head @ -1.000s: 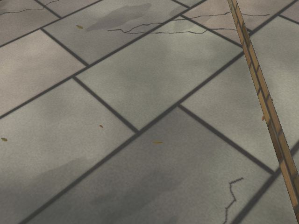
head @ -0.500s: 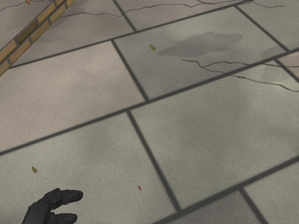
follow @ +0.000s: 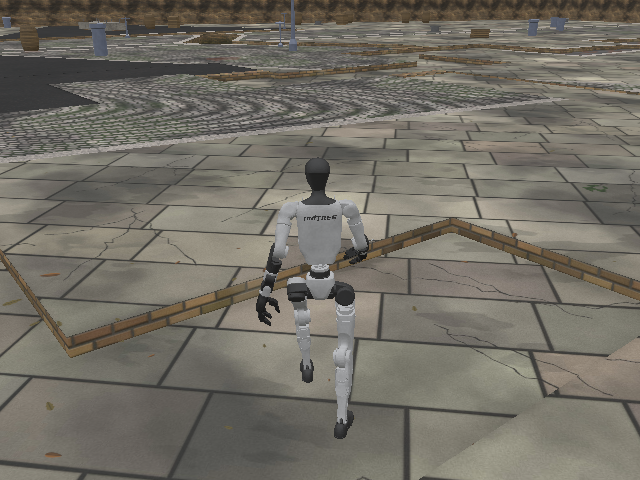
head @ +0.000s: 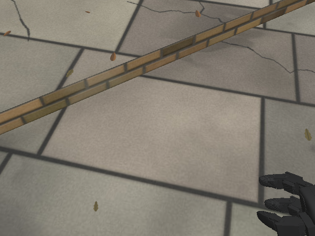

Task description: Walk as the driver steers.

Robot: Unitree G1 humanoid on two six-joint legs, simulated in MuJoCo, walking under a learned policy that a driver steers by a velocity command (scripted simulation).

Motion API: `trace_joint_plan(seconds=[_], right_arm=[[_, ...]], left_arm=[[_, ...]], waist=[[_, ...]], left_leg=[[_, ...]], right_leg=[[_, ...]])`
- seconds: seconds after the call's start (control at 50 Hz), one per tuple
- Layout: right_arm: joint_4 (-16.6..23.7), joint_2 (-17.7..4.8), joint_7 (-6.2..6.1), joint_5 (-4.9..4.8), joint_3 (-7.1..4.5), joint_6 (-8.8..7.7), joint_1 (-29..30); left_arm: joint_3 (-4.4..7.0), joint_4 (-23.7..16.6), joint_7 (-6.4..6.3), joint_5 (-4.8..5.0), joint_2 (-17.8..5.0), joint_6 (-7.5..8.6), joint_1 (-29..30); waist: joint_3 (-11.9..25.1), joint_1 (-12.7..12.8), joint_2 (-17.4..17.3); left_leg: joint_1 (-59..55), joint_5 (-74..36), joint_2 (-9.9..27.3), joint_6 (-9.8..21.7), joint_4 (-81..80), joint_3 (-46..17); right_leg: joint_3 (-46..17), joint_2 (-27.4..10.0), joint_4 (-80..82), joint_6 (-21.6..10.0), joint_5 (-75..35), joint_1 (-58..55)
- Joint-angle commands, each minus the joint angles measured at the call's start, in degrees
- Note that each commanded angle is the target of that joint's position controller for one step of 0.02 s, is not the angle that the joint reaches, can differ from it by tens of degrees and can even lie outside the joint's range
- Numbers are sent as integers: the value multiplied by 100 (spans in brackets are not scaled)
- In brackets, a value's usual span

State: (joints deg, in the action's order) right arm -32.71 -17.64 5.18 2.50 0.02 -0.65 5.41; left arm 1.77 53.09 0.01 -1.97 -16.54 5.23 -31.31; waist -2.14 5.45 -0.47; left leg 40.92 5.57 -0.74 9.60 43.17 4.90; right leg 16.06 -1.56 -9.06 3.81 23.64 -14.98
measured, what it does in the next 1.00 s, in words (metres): walks ahead, turning left: left foot, then right foot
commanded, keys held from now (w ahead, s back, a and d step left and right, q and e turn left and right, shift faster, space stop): w+shift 0.32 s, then w+q+shift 0.54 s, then w+e+shift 0.14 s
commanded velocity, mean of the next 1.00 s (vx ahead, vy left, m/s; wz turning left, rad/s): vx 1.00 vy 0.00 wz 0.50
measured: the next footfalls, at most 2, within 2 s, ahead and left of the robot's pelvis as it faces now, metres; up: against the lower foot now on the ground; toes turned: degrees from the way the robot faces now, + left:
left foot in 0.06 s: +0.23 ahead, +0.05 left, +0.00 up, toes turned +3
right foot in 0.48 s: +0.71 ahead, -0.09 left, +0.00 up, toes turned +7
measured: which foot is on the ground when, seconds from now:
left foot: up 0.00-0.04, down 0.06-0.50, up 0.52-0.90, down 0.92-1.00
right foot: down 0.00-0.06, up 0.08-0.46, down 0.48-0.92, up 0.94-1.00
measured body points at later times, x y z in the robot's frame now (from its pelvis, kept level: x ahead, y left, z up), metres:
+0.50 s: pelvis +0.50 +0.01 -0.01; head +0.54 +0.01 +0.44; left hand +0.71 +0.26 -0.08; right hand +0.46 -0.29 -0.13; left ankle +0.21 +0.05 -0.68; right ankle +0.67 -0.09 -0.72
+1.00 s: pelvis +0.95 +0.16 -0.01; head +0.96 +0.19 +0.44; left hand +0.86 +0.41 -0.15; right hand +1.20 -0.01 -0.12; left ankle +1.01 +0.22 -0.71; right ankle +0.81 -0.07 -0.57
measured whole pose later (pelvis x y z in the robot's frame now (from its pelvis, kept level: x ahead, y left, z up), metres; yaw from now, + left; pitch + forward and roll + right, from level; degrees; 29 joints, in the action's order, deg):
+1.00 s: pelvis +0.95 +0.16 -0.01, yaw +30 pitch +0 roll -1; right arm -45.6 -16.8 1.0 2.9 -2.7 -1.8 -9.2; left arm 1.4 49.3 -0.4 -0.4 -13.9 3.9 -18.1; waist -3.6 0.4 0.4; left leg 28.0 14.6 -5.9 10.2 42.1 7.1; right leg 1.5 -3.2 -77.5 -2.0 20.6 8.7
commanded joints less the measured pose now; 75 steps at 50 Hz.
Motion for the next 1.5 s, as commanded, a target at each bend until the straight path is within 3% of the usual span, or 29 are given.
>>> trace_joint_plan(seconds=[0.02, 0.04, 0.08, 0.1, 0.16, 0.24, 0.36, 0.42, 0.46, 0.48, 0.5, 0.52, 0.58, 0.7, 0.84, 0.9, 0.92, 0.94, 0.96, 1.02, 1.16, 1.28, 1.34, 1.38, 1.4, 1.42, 1.44, 1.46, 1.5], right_arm=[[-326, -634, -143, 37, -230, -90, -1663], [-744, -842, -241, 47, -362, -110, -2872], [-712, -1765, -440, 55, -630, -41, -2760], [-729, -1557, -484, -32, -652, -35, -2983], [-1073, -881, -570, -57, -501, -271, -2432], [-1324, -470, -529, -227, -349, -512, -2589], [-1601, -679, -454, -368, -377, -719, -3036], [-1737, -1122, -537, -296, -453, -637, -3103], [-1800, -1407, -595, -106, -509, -510, -2946], [-1760, -1176, -597, -25, -461, -501, -2749], [-1503, -42, -549, -294, -209, -543, -3625], [-1419, -357, -566, -371, -218, -546, -3390], [-1330, -497, -470, -213, -267, -377, -2219], [-644, 121, -152, -115, -118, 17, -1293], [-506, -193, -24, -143, -166, -138, -672], [-1346, -634, -259, -74, -420, -157, -3388], [-1665, -898, -409, -28, -588, -80, -4099], [-1559, -1497, -474, 0, -713, -70, -3394], [-1235, -1719, -492, 90, -738, -88, -3147], [-1320, -654, -565, 75, -522, -321, -2387], [-1718, -315, -495, -81, -378, -729, -3043], [-2503, 249, -484, 91, -19, -567, -4367], [-1810, -103, -761, -296, 62, -634, -3200], [-1542, -1237, -965, -428, -250, -788, -2827], [-1269, -1714, -900, -476, -463, -660, -2332], [-1100, -1024, -705, -379, -389, -637, -2115], [-354, -516, -467, -31, -251, -834, -1904], [94, -247, -359, 120, -135, -955, -1911], [220, 342, -359, 79, 59, -936, -1338]], left_arm=[[259, -452, -118, -2, -1507, -59, 575], [250, -536, -135, 37, -1503, -129, 833], [42, -1071, 40, 134, -463, -77, 102], [123, -1278, 9, 136, -945, 6, 1118], [14, -1190, 45, 70, -578, -36, 1274], [-55, -1300, 217, -101, -283, -300, 1672], [-168, -1818, 347, 68, -168, -168, 3175], [-53, -1802, 209, -12, -522, -180, 2916], [146, -1368, 15, 11, -937, -173, 1286], [274, -1103, -119, -48, -1248, -180, 157], [466, -1071, -159, -338, -1883, -134, -129], [431, -1153, -45, -231, -1554, -142, 191], [249, -1000, 11, -136, -583, -71, 1254], [151, -516, 137, 67, -241, 202, 1362], [283, -449, -32, 111, -935, 181, 1090], [338, -612, -145, 21, -1216, -92, 1416], [332, -557, -105, 2, -1135, -115, 1522], [121, -760, -44, -55, -167, -88, 1204], [5, -1135, -47, 262, -121, 5, 504], [21, -978, -10, 145, -431, -44, 1499], [18, -975, 152, 198, 21, -576, 2062], [-424, -2192, -140, 199, 777, -525, 4376], [-445, -1850, 147, 216, 179, -645, 2976], [-207, -1499, 168, 153, -283, -767, 1446], [41, -1159, 201, 228, -660, -688, 218], [248, -1159, 195, 260, -1206, -479, 425], [440, -1268, 100, 158, -1709, -574, 1277], [520, -1300, -18, 241, -1617, -576, 1375], [199, -659, -87, 59, -396, -431, 980]], waist=[[522, -1508, 843], [1006, -2095, 783], [2249, -968, -1282], [2127, -1457, -235], [196, -632, 381], [-387, -382, -36], [-649, -705, 40], [-80, -477, -110], [909, 399, -274], [1393, 935, -267], [2326, 303, 1490], [2739, 253, 1512], [492, -132, 114], [-526, -751, 518], [-273, -908, 368], [1088, -2167, 778], [1199, -2411, 465], [846, -1389, -1496], [2398, -1067, -1567], [308, -718, 519], [-129, -555, 47], [-988, -756, 153], [440, 70, 273], [1374, 1022, -824], [2004, 1566, -1375], [1938, 1283, 11], [2561, 480, 1395], [2367, 103, 452], [69, -329, -1177]], left_leg=[[-2845, 752, -713, 331, -319, 258], [-4304, 548, -652, 476, -1031, -24], [-7065, 2026, 1943, 1173, -1628, -4549], [-6795, 1770, 1759, 1085, -2355, -4755], [-4176, 480, 1203, 714, -2816, -2897], [-3018, 38, 766, 653, -3595, -1996], [-2818, -1948, 587, 314, -4416, -1280], [-4152, -4743, 770, 147, -3325, -1325], [-4053, -5290, 780, -10, -1046, -1384], [-3074, -4227, 508, -50, 594, -1317], [-1131, 59, -286, -272, 3375, -934], [-491, 1785, -477, -160, 4094, -1193], [-255, 791, 429, -139, 3518, -1038], [-32, 138, 834, -348, 2617, -658], [-1241, -984, -39, 79, -182, 599], [-4121, -57, -506, 407, -336, 135], [-5192, 388, -317, 470, -713, -328], [-5623, -365, 799, 320, -582, -1897], [-6599, 951, 2036, 1148, -2054, -4571], [-3905, 1251, 1671, 582, -3018, -3178], [-3804, -2643, 1040, -690, -3162, -321], [-5008, -3126, 1089, -932, -3288, 256], [-2777, -8696, 639, -1153, -3013, 1247], [-2934, -11545, 1480, -1062, -773, 747], [-3045, -11224, 1397, -1056, 1688, 546], [-1774, -3411, 349, -1049, 4810, 287], [166, 343, -794, -1168, 6975, -648], [933, 202, -497, -822, 7340, -1367], [1780, 820, -234, -696, 7607, -1291]], right_leg=[[-261, -1497, -2142, -843, -8766, 1181], [-215, -1353, -3806, -841, -8141, 1818], [-1017, 13, -7943, -569, 579, 5417], [-1845, -40, -8071, -676, -75, 6032], [-1870, -615, -6731, -635, -579, 5564], [-1674, -878, -5481, -392, -754, 5365], [-1189, -363, -2657, -620, -3675, 4026], [-1145, 182, -2350, -779, -2827, 3513], [-1303, 366, -2393, -865, -1690, 1732], [-1711, -189, -2582, -903, -965, 347], [-4560, -2215, -2088, -1500, 1079, -1227], [-6446, -2545, -814, -1562, 1759, -1073], [-3776, -1800, -490, -1187, 117, 1275], [-1111, -1349, 361, -778, -1701, 2755], [223, -1065, -151, -634, -6785, 1362], [-101, -1316, -3347, -836, -8190, 1678], [-141, -886, -5325, -786, -5801, 2618], [-409, 59, -7865, -613, 602, 4435], [-2000, 373, -8639, -716, 532, 5508], [-2066, -399, -7696, -749, -881, 5495], [-1762, -437, -7642, -705, -1368, 6551], [-877, 125, -10133, -1349, 745, 10160], [578, 824, -7258, -1319, -346, 4850], [206, 1136, -6526, -1520, 235, 3075], [-957, 1126, -5522, -1979, 567, 2322], [-3351, 560, -3666, -2568, 799, 1742], [-7372, -485, -1344, -3188, 94, 786], [-8543, -787, -517, -3127, 1368, 660], [-7250, -546, -832, -2653, 689, 2660]])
